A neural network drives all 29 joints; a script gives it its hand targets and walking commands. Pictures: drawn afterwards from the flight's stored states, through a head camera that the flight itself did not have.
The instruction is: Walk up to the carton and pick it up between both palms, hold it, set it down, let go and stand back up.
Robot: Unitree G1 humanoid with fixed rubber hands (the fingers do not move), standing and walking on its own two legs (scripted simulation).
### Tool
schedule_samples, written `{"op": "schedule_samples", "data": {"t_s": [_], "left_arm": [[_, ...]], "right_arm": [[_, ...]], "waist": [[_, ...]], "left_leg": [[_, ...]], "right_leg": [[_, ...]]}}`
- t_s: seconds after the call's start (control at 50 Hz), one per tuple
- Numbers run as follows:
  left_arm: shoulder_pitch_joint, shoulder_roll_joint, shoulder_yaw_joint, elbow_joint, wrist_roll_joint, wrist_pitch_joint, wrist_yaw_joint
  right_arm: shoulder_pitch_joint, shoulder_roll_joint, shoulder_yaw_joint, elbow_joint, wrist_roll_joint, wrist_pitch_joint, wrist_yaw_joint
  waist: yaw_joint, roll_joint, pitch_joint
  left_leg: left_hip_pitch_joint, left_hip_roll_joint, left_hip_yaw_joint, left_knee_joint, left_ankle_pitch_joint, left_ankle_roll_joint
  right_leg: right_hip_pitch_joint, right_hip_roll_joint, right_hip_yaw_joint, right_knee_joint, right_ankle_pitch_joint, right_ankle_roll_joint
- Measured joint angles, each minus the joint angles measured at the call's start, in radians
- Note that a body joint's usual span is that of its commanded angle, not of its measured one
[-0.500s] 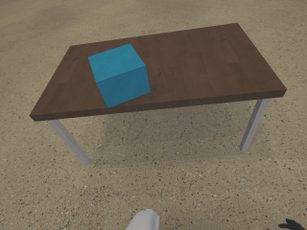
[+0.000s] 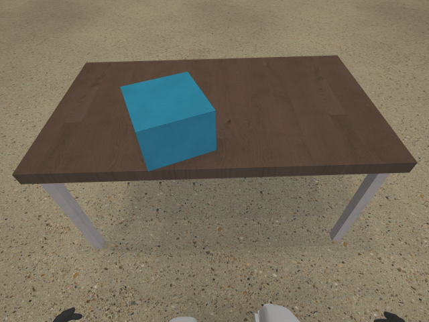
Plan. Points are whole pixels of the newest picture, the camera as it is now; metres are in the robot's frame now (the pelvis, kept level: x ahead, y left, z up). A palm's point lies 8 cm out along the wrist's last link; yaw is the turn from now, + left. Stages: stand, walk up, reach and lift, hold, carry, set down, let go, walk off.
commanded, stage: walk up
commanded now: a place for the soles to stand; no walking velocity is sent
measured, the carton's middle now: (168, 118) +0.72 +0.18 -0.05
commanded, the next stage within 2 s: none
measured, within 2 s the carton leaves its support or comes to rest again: neither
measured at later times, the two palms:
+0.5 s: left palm (5, 310) +0.17 +0.43 -0.07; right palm (331, 267) +0.25 -0.22 -0.09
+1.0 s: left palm (52, 231) +0.33 +0.41 -0.06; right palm (323, 234) +0.32 -0.22 -0.08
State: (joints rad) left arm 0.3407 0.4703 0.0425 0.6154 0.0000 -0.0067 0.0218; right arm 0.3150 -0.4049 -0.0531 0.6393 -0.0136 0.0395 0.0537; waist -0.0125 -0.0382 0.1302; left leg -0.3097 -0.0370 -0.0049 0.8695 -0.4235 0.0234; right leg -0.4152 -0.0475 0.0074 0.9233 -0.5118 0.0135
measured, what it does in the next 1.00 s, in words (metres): walks ahead: left foot, then right foot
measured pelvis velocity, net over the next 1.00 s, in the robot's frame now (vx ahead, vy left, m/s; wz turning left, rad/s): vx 0.23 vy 0.09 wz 0.03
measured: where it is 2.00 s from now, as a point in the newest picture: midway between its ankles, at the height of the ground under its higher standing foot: outside the picture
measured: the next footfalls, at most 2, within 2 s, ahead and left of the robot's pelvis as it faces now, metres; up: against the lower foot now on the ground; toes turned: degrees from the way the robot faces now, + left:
left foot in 0.44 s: +0.24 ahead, +0.22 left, +0.00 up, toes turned +3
right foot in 0.76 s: +0.35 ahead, -0.05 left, +0.00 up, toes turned +3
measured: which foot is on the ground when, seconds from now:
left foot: down 0.00-0.04, up 0.06-0.42, down 0.44-1.00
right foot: down 0.00-0.44, up 0.46-0.74, down 0.76-1.00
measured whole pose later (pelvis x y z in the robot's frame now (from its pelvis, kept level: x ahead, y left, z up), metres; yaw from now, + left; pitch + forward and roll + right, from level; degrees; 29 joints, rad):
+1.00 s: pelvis +0.23 +0.09 +0.00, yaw +2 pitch -5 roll +1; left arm 0.30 0.41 0.03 0.62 0.00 0.00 0.02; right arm 0.32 -0.45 -0.03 0.64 0.02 0.02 0.03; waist -0.01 0.01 0.14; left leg -0.25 0.01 0.02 0.85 -0.52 0.00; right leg -0.42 -0.04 0.04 0.86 -0.35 0.02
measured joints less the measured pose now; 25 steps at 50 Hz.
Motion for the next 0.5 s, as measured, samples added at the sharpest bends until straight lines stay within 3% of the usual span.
{"op": "schedule_samples", "data": {"t_s": [0.04, 0.06, 0.14, 0.3, 0.42, 0.46, 0.5], "left_arm": [[0.007, -0.005, 0.000, 0.000, 0.000, -0.008, 0.000], [0.012, -0.007, 0.000, 0.000, 0.000, -0.015, 0.002], [0.035, -0.042, 0.000, 0.000, 0.000, -0.025, 0.020], [0.099, -0.059, 0.000, 0.000, 0.000, -0.038, 0.021], [0.100, -0.023, 0.000, 0.001, 0.000, -0.038, 0.021], [0.095, -0.002, 0.000, 0.002, 0.000, -0.031, 0.021], [0.091, -0.002, 0.000, 0.002, 0.000, -0.009, 0.021]], "right_arm": [[0.000, -0.003, -0.003, 0.001, -0.002, 0.003, 0.000], [-0.001, -0.004, -0.007, 0.001, -0.002, 0.006, 0.000], [-0.007, -0.028, -0.021, -0.019, -0.003, 0.009, 0.000], [-0.007, -0.071, -0.044, -0.031, -0.008, 0.010, 0.004], [-0.006, -0.063, -0.042, -0.031, -0.007, 0.009, 0.017], [-0.007, -0.059, -0.040, -0.031, -0.006, 0.003, 0.017], [-0.006, -0.041, -0.026, -0.029, -0.005, -0.001, 0.016]], "waist": [[0.000, 0.016, -0.001], [0.000, 0.026, -0.004], [0.014, 0.076, -0.009], [0.014, 0.147, -0.010], [0.013, 0.144, -0.014], [0.014, 0.111, -0.005], [0.013, 0.076, -0.003]], "left_leg": [[0.008, 0.006, -0.013, 0.017, -0.035, 0.000], [-0.003, 0.006, -0.026, 0.054, -0.072, 0.000], [-0.126, 0.004, -0.047, 0.251, -0.085, 0.000], [-0.260, 0.043, -0.049, 0.261, -0.048, 0.000], [-0.188, 0.079, -0.048, 0.044, 0.048, 0.000], [-0.157, 0.054, -0.022, 0.044, 0.071, -0.010], [-0.145, 0.037, 0.014, 0.093, 0.023, -0.012]], "right_leg": [[0.022, 0.008, -0.011, -0.047, 0.170, -0.002], [0.025, 0.010, -0.023, -0.040, 0.177, -0.006], [0.040, 0.007, -0.045, -0.062, 0.131, -0.017], [0.128, -0.033, -0.046, -0.141, 0.100, -0.017], [0.180, -0.074, -0.043, -0.099, 0.009, -0.015], [0.161, -0.114, -0.017, 0.013, -0.048, -0.015], [0.099, -0.093, 0.046, 0.190, -0.052, -0.015]]}}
